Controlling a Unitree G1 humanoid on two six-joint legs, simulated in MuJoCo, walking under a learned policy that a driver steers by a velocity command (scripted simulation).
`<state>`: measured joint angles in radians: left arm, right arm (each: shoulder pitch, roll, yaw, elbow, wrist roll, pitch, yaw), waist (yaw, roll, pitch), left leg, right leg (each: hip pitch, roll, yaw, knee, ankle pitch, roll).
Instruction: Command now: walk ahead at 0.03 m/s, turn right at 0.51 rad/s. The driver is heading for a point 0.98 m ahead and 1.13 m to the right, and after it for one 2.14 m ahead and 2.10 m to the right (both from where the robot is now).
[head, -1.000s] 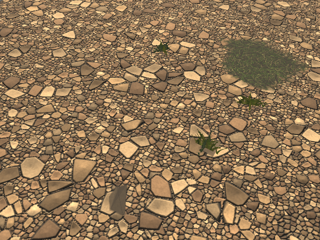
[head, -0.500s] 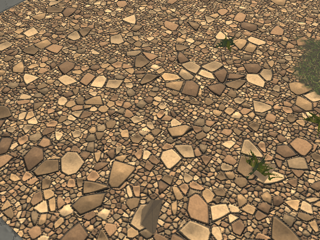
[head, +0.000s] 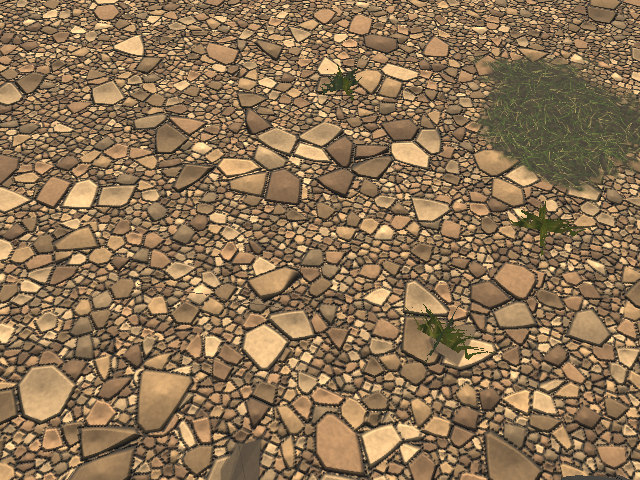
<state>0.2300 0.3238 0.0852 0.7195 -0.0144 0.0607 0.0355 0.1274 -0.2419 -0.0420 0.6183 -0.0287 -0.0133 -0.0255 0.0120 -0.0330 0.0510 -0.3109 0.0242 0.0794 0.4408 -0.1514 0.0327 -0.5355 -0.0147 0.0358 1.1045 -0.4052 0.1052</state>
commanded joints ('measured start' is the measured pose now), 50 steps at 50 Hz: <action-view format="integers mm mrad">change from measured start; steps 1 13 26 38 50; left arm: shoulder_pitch -2 58 -45 -26 -105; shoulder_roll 22 204 152 164 48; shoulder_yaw -2 48 27 49 6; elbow -98 -182 -196 -208 -212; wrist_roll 6 48 12 8 -1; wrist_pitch -7 -41 -38 -36 -17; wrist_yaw -15 -32 4 -3 -33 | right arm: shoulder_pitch -26 -86 -68 14 1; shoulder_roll -160 -169 -123 -228 -216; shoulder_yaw -51 -61 -52 -88 -76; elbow -52 -50 -11 -12 -17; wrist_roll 5 12 27 -15 16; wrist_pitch -7 12 3 -18 19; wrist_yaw -12 -8 -11 9 -15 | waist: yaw -15 67 11 0 -61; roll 167 -179 -114 276 202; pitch -137 -139 -144 -121 -113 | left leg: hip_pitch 136 -416 -253 193 236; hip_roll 267 6 -44 411 260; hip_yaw -163 -105 -164 -593 -156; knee -152 722 414 -141 -114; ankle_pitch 199 -499 -195 293 286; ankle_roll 219 -110 -129 267 207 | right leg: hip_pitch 21 457 406 -80 10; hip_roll -44 -355 -163 107 -27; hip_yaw -8 448 370 143 -34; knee -113 -780 -724 -38 -200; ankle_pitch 32 600 447 -248 -12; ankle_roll -2 -464 -334 -72 7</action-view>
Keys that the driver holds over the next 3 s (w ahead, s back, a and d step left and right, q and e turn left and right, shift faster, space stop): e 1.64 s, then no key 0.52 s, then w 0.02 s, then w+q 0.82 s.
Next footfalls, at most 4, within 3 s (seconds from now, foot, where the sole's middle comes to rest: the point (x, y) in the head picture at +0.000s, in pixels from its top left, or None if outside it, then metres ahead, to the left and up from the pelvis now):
0.20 right None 0.04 -0.14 -0.78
0.72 left None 0.11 0.06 -0.78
1.16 right None -0.05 -0.15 -0.78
1.66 left None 0.12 -0.02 -0.78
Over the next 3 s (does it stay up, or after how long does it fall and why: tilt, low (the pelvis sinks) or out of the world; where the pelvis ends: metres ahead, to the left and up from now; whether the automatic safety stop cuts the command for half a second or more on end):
stays up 0.23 -0.26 -0.01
